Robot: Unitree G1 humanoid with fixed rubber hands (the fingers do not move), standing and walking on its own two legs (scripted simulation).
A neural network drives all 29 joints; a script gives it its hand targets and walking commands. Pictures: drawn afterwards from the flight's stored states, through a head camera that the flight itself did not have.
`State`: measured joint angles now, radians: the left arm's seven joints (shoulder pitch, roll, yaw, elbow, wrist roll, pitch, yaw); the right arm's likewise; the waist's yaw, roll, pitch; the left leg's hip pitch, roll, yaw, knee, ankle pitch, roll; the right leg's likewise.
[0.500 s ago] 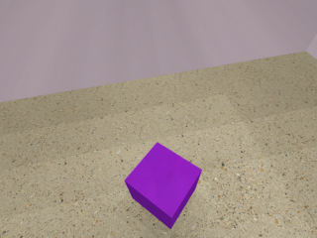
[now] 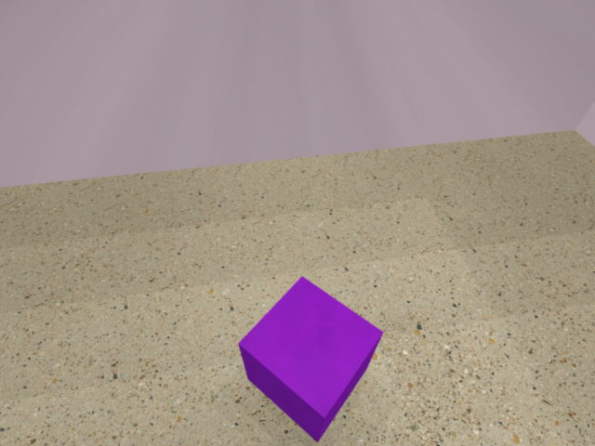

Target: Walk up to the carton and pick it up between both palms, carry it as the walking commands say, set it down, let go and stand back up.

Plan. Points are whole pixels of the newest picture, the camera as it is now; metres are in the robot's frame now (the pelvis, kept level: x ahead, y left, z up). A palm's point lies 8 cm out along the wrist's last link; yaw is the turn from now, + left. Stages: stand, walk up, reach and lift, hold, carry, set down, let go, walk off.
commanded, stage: walk up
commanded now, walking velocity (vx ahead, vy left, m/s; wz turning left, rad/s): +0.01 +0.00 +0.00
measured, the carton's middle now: (309, 357) +0.47 -0.02 -0.63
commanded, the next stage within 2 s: none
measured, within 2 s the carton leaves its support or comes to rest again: neither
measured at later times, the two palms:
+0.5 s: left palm out of the picture +0.02 +0.21 -0.15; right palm out of the picture -0.01 -0.20 -0.15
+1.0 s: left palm out of the picture +0.13 +0.40 -0.13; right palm out of the picture -0.04 -0.11 -0.14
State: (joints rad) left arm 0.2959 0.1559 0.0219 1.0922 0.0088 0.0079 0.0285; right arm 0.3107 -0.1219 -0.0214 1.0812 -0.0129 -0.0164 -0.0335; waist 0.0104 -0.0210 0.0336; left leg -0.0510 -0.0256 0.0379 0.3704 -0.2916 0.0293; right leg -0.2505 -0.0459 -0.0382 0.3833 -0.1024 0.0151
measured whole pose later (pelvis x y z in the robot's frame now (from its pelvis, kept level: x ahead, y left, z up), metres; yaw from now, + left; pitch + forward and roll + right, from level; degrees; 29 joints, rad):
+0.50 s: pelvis +0.03 +0.00 +0.00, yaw +0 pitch +0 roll -1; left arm 0.26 0.11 0.02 1.14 0.02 -0.01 0.05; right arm 0.35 -0.10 -0.03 1.13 -0.01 -0.02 -0.04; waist 0.00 0.01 0.05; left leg -0.04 0.00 0.03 0.38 -0.34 0.02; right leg -0.24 -0.02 -0.05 0.40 -0.16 0.01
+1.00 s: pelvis +0.00 +0.13 -0.01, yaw -16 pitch +3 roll -1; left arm 0.23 0.30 0.09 0.96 0.04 0.08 0.03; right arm 0.30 -0.21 -0.04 0.89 -0.04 0.04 -0.01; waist -0.01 0.01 0.00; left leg -0.21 0.05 0.11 0.53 -0.38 0.01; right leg -0.68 -0.05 0.01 1.11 -0.40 0.03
